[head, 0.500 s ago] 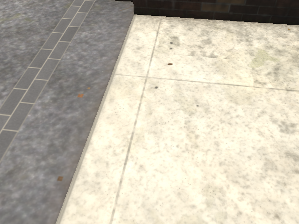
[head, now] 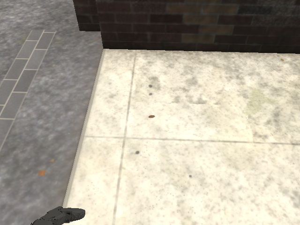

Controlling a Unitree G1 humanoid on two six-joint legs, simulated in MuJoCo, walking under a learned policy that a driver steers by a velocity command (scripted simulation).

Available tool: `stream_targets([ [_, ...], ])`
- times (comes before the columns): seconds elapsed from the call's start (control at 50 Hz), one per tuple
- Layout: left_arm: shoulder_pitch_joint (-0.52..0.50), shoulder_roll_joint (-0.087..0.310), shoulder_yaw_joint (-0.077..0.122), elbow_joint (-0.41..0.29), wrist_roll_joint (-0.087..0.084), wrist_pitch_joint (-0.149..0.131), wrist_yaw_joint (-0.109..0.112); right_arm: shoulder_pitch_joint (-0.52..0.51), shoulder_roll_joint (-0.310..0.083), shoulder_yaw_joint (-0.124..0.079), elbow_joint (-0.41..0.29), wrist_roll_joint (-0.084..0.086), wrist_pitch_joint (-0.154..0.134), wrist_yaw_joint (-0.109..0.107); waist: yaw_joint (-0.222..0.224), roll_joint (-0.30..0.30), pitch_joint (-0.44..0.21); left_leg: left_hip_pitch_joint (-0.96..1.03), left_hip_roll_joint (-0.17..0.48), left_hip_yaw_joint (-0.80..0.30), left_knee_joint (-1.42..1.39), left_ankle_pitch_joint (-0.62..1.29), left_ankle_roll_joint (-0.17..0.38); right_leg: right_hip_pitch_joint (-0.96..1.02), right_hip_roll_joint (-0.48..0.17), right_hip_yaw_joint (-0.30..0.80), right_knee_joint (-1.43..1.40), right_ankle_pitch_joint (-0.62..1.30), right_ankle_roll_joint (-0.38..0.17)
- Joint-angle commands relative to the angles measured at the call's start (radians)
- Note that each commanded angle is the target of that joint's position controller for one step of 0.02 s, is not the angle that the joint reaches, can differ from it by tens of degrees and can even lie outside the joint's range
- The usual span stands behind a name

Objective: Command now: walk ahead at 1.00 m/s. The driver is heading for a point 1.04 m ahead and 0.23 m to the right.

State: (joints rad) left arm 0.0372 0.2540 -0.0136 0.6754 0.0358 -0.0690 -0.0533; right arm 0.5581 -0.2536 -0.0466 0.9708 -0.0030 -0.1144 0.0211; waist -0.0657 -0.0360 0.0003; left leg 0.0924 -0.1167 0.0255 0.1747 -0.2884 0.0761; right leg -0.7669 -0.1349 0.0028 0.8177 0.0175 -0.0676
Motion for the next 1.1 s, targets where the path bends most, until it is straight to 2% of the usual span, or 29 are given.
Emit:
stream_targets([
  [0.02,-0.114,0.051,0.001,-0.071,-0.014,-0.011,-0.010,-0.071,-0.161,-0.028,-0.073,0.017,-0.037,-0.001,0.037,0.042,0.164,-0.282,0.238,-0.068,-0.241,0.479,0.109,0.272,0.049,-0.086,-0.199,0.210,-0.021],
  [0.08,-0.087,0.093,0.018,-0.062,-0.001,-0.013,0.009,-0.030,-0.205,-0.031,-0.049,-0.002,-0.022,-0.013,0.055,0.095,0.070,-0.009,0.273,-0.024,-0.050,1.033,0.078,0.317,0.146,-0.142,-0.253,0.067,-0.060],
  [0.12,0.197,0.156,0.051,0.018,-0.001,-0.011,0.034,-0.049,-0.247,-0.039,-0.038,-0.033,0.009,-0.037,0.198,0.154,-0.103,0.019,0.298,-0.009,0.338,1.247,0.051,0.595,0.210,-0.123,-0.242,-0.115,-0.089],
  [0.14,0.413,0.201,0.074,0.083,0.004,-0.007,0.052,-0.089,-0.241,-0.038,-0.047,-0.042,0.020,-0.045,0.303,0.146,-0.192,-0.118,0.268,0.007,0.635,1.101,0.040,0.828,0.160,-0.074,-0.234,-0.177,-0.109],
  [0.16,0.531,0.299,0.106,0.105,0.028,-0.005,0.070,-0.052,-0.119,-0.012,-0.087,-0.029,0.016,-0.034,0.283,-0.038,-0.321,-0.392,0.165,0.016,1.060,0.573,0.035,1.082,-0.081,0.222,-0.224,-0.474,-0.155],
  [0.18,0.490,0.332,0.119,0.104,0.022,-0.001,0.055,0.049,-0.053,0.004,-0.120,0.026,-0.003,-0.014,0.173,-0.327,-0.482,-0.685,-0.002,-0.103,1.372,-0.164,0.010,1.251,-0.285,0.839,-0.469,-0.618,-0.275],
  [0.2,0.393,0.254,0.115,0.095,0.007,-0.001,0.043,-0.091,-0.126,-0.007,-0.137,0.011,-0.005,-0.026,0.180,-0.130,-0.342,-0.818,0.084,-0.141,1.388,-0.084,0.040,1.177,-0.218,0.778,-0.519,-0.594,-0.242],
  [0.24,0.327,0.148,0.095,0.131,0.005,-0.020,0.041,-0.246,-0.101,0.006,-0.174,-0.007,-0.006,-0.019,0.134,0.067,-0.092,-0.811,0.165,-0.122,1.238,0.014,0.037,0.853,-0.147,0.474,-0.543,-0.354,-0.195],
  [0.28,0.321,0.082,0.071,0.166,0.001,-0.031,0.047,-0.233,-0.059,0.018,-0.188,-0.037,0.025,0.003,0.054,0.026,-0.021,-0.718,0.203,-0.128,1.149,0.008,0.020,0.636,-0.090,0.347,-0.600,-0.320,-0.164],
  [0.34,0.351,0.092,0.071,0.198,-0.023,-0.054,0.045,-0.351,-0.042,0.031,-0.242,-0.047,0.054,0.024,0.031,-0.001,0.094,-0.807,0.251,-0.082,0.999,0.039,-0.016,0.543,-0.044,0.227,-0.722,-0.291,-0.162],
  [0.4,0.360,0.107,0.074,0.202,-0.033,-0.068,0.033,-0.515,-0.047,0.047,-0.309,-0.040,0.044,0.037,0.044,0.021,0.152,-0.746,0.253,-0.009,0.672,0.290,-0.025,0.487,0.040,0.064,-0.782,-0.066,-0.137],
  [0.48,0.439,0.164,0.083,0.235,-0.053,-0.082,0.034,-0.616,-0.056,0.052,-0.328,-0.018,0.037,0.045,0.080,0.032,0.161,-0.583,0.191,0.065,0.416,0.531,0.017,0.622,-0.003,-0.003,-0.879,0.219,-0.115],
  [0.54,0.480,0.214,0.087,0.261,-0.028,-0.061,0.051,-0.575,-0.100,0.034,-0.320,-0.033,0.036,0.022,0.052,-0.033,0.056,-0.519,0.087,0.119,0.384,0.344,0.056,0.879,-0.038,-0.038,-0.655,0.799,-0.082],
  [0.58,0.448,0.254,0.097,0.268,0.003,-0.026,0.075,-0.249,-0.164,0.000,-0.224,-0.033,0.040,-0.004,-0.108,-0.079,-0.122,-0.205,0.034,0.098,0.384,0.172,0.087,0.869,-0.050,-0.059,-0.222,0.929,-0.059],
  [0.6,0.439,0.211,0.086,0.252,0.009,-0.020,0.078,-0.063,-0.223,-0.025,-0.177,-0.048,0.042,-0.022,-0.180,-0.057,-0.213,0.059,0.151,-0.031,0.425,0.043,0.108,0.664,-0.017,-0.045,0.101,0.686,-0.055],
  [0.62,0.577,0.017,0.045,0.204,-0.033,-0.026,0.054,-0.037,-0.334,-0.060,-0.182,-0.084,0.037,-0.033,-0.050,0.266,-0.380,0.378,0.507,-0.566,0.355,-0.244,0.219,0.264,0.148,-0.027,0.578,-0.220,-0.027],
  [0.64,0.532,0.103,0.059,0.201,-0.056,-0.042,0.057,-0.057,-0.278,-0.058,-0.188,-0.053,0.042,-0.016,-0.075,0.238,-0.473,0.395,0.549,-0.905,0.125,-0.369,0.231,0.124,0.203,0.097,0.721,-0.447,-0.050],
  [0.66,0.376,0.131,0.067,0.164,-0.054,-0.041,0.067,-0.169,-0.220,-0.048,-0.178,-0.050,0.033,-0.014,-0.041,0.138,-0.231,0.219,0.496,-0.686,0.110,-0.312,0.182,0.030,0.120,0.094,0.702,-0.324,-0.062],
  [0.7,0.305,0.102,0.059,0.162,-0.039,-0.029,0.051,-0.237,-0.122,-0.029,-0.154,-0.051,0.013,-0.011,0.013,0.016,-0.046,-0.083,0.428,-0.405,0.057,-0.076,0.116,0.096,0.044,0.091,0.568,-0.243,-0.063],
  [0.74,0.328,0.055,0.054,0.164,-0.014,0.012,0.030,-0.210,-0.044,-0.004,-0.111,-0.039,-0.002,-0.008,0.070,0.056,0.026,-0.253,0.371,-0.219,0.012,0.060,0.057,0.180,0.007,0.094,0.519,-0.237,-0.051],
  [0.78,0.275,0.033,0.050,0.131,-0.011,0.043,0.012,-0.223,-0.067,-0.011,-0.093,-0.012,-0.019,-0.007,0.103,0.093,0.067,-0.273,0.363,-0.109,-0.053,0.077,0.037,0.100,-0.017,0.072,0.481,-0.216,-0.033],
  [0.86,0.087,0.019,0.037,0.052,-0.024,0.045,-0.005,-0.213,-0.064,-0.007,-0.079,-0.018,-0.039,-0.003,0.094,0.095,0.136,-0.299,0.260,0.169,-0.095,0.412,-0.025,0.078,0.012,-0.041,0.234,0.023,-0.039],
  [0.92,-0.025,0.017,0.028,0.016,-0.017,0.029,-0.020,-0.160,-0.088,-0.003,-0.061,-0.008,-0.040,-0.023,0.076,0.035,0.181,-0.227,0.263,0.250,-0.102,0.718,-0.046,0.153,0.071,-0.147,-0.049,0.141,-0.067],
  [0.98,0.072,0.059,0.034,0.069,0.011,-0.001,-0.027,-0.161,-0.188,-0.022,-0.066,0.007,-0.048,-0.054,0.144,0.096,0.082,-0.130,0.289,0.228,0.096,1.250,-0.056,0.405,0.223,-0.209,-0.233,0.174,-0.084],
  [1.02,0.428,0.142,0.069,0.189,0.009,-0.019,0.004,-0.234,-0.212,-0.028,-0.085,-0.003,-0.014,-0.067,0.295,0.168,-0.126,-0.129,0.295,0.197,0.519,1.242,-0.041,0.753,0.235,-0.092,-0.291,0.167,-0.127],
  [1.04,0.443,0.216,0.109,0.150,-0.051,-0.005,0.035,-0.286,-0.239,-0.028,-0.103,0.006,0.008,-0.070,0.345,0.144,-0.173,-0.237,0.223,0.153,0.820,0.911,-0.089,0.927,0.101,0.075,-0.353,0.285,-0.113],
  [1.06,0.373,0.328,0.113,0.150,-0.023,-0.013,0.061,-0.235,-0.061,0.015,-0.137,-0.030,-0.017,-0.050,0.184,-0.286,-0.214,-0.627,0.049,0.107,1.276,-0.268,-0.133,1.215,-0.076,0.273,-0.180,1.144,-0.148],
  [1.08,0.391,0.294,0.110,0.145,0.043,-0.044,0.058,-0.052,-0.032,0.048,-0.125,0.023,-0.042,-0.017,0.161,-0.175,-0.608,-0.789,0.041,-0.217,1.486,-0.312,-0.118,1.459,-0.257,0.633,-0.260,0.948,-0.393],
  [1.1,0.361,0.247,0.117,0.126,0.030,-0.041,0.048,-0.141,-0.133,0.025,-0.119,0.047,-0.048,-0.012,0.204,0.016,-0.563,-0.739,0.098,-0.211,1.435,-0.223,-0.090,1.331,-0.206,0.565,-0.358,0.644,-0.399],
])
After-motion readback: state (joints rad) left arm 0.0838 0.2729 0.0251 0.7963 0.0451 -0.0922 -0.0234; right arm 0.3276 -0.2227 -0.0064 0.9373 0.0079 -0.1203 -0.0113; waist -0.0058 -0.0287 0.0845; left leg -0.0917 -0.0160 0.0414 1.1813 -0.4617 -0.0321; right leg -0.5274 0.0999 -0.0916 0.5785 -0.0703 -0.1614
